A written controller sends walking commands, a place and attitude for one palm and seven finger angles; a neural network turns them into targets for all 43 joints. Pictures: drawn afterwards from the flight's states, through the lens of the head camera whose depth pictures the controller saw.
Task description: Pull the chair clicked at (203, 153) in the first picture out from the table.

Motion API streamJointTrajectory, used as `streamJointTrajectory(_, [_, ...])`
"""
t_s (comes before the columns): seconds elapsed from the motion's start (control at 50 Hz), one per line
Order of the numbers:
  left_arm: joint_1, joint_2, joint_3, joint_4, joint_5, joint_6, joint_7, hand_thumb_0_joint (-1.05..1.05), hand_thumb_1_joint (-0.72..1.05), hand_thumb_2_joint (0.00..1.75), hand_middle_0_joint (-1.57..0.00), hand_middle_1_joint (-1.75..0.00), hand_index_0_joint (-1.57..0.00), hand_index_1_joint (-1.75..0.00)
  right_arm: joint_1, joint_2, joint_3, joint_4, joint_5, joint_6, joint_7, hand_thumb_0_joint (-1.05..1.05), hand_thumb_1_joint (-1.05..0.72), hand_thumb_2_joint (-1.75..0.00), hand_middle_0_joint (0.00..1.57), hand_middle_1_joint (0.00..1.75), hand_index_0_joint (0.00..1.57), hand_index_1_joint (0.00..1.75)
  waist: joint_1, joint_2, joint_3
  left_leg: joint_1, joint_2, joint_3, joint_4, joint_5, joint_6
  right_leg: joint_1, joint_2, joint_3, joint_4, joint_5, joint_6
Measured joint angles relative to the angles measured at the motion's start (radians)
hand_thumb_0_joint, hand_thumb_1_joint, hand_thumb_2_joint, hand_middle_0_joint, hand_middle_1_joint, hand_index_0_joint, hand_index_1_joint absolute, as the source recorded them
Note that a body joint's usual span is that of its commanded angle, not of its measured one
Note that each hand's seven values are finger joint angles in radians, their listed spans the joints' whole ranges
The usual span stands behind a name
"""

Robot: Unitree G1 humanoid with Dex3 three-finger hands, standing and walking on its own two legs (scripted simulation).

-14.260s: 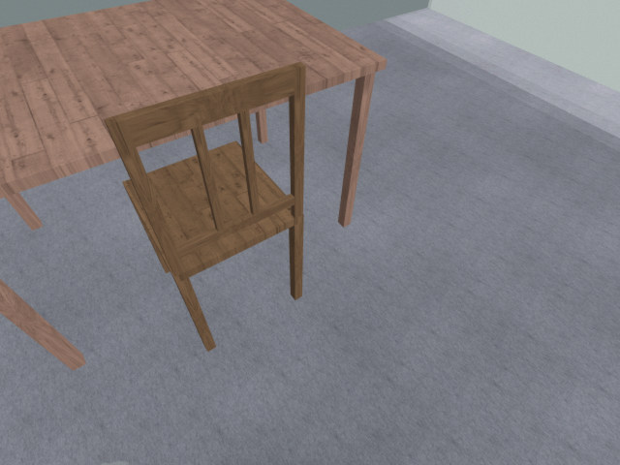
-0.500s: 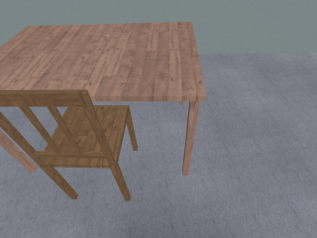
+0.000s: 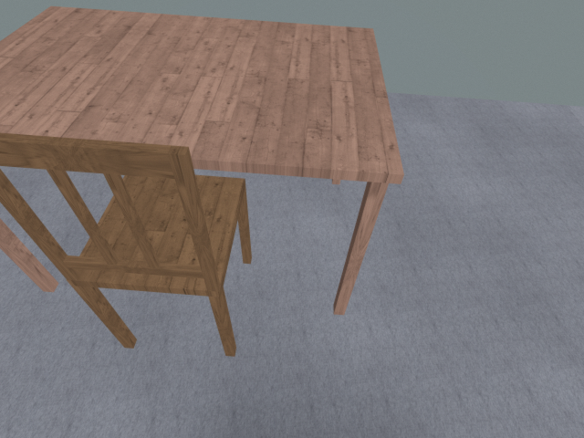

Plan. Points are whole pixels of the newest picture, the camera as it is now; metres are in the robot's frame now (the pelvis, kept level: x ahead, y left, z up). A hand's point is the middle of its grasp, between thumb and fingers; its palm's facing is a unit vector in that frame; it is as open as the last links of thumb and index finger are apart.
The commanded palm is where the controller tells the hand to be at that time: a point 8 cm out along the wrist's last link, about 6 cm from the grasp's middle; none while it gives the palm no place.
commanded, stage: come to a stop and stand still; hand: left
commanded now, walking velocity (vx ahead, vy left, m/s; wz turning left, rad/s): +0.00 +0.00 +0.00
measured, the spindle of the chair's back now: (87, 221) +0.49 +0.45 -0.09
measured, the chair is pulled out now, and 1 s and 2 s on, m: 0.00 0.00 0.00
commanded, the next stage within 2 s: look again from close up in 0.04 s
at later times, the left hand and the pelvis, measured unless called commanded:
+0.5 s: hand out of the picture +0.04 +0.19 -0.17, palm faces +0.02 -0.96 -0.27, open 7.4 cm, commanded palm none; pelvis -0.02 -0.02 -0.01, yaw +0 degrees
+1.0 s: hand out of the picture -0.09 +0.16 -0.18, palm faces +0.04 -0.98 -0.18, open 7.4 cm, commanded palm none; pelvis -0.06 -0.01 +0.00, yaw +0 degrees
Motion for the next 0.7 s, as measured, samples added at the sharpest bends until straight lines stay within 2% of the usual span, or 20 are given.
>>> streamJointTrajectory(0.16, [-0.008,0.009,-0.013,-0.014,0.001,-0.005,-0.002,0.0,0.91,0.9,-0.2,-0.3,-0.2,-0.3,0.023,0.003,0.011,-0.003,-0.002,0.001,0.007,0.01,-0.93,-0.9,0.2,0.3,0.2,0.3,-0.011,-0.006,0.001,0.014,-0.006,0.006,-0.021,0.006,0.003,0.007,-0.005,0.005,-0.01,0.003,0.0])
streamJointTrajectory(0.22, [0.008,0.031,-0.015,-0.071,0.007,-0.016,-0.005,0.0,0.91,0.9,-0.2,-0.3,-0.2,-0.3,0.052,-0.005,0.006,-0.06,-0.011,-0.012,0.012,0.01,-0.92,-0.9,0.21,0.3,0.2,0.3,-0.021,-0.007,-0.003,-0.037,-0.008,0.001,0.032,-0.01,0.004,-0.05,-0.01,0.003,0.062,-0.029,-0.019])
streamJointTrajectory(0.34, [0.032,0.064,0.001,-0.144,0.008,-0.015,0.005,0.0,0.91,0.9,-0.2,-0.3,-0.2,-0.3,0.067,-0.037,-0.014,-0.116,-0.011,-0.004,0.003,0.01,-0.91,-0.9,0.21,0.3,0.2,0.3,-0.03,0.021,-0.026,-0.084,0.024,-0.013,0.147,-0.067,-0.008,-0.074,0.015,-0.006,0.13,-0.062,-0.016])
streamJointTrajectory(0.52, [0.014,0.071,-0.009,-0.17,0.003,-0.005,-0.003,0.0,0.9,0.9,-0.2,-0.3,-0.2,-0.3,0.027,-0.066,-0.014,-0.135,-0.012,0.016,0.015,0.01,-0.91,-0.9,0.2,0.3,0.2,0.3,-0.023,0.027,-0.038,-0.072,0.039,-0.018,0.158,-0.047,-0.02,-0.062,0.03,-0.009,0.141,-0.044,-0.03])
streamJointTrajectory(0.7, [0.031,0.048,-0.021,-0.144,0.004,-0.003,-0.009,0.0,0.9,0.9,-0.2,-0.3,-0.2,-0.3,0.036,-0.05,-0.001,-0.117,-0.011,0.019,0.027,0.01,-0.91,-0.9,0.2,0.3,0.2,0.3,-0.019,0.024,-0.039,-0.077,0.039,-0.019,0.098,0.019,-0.022,-0.065,0.034,-0.012,0.08,0.021,-0.035])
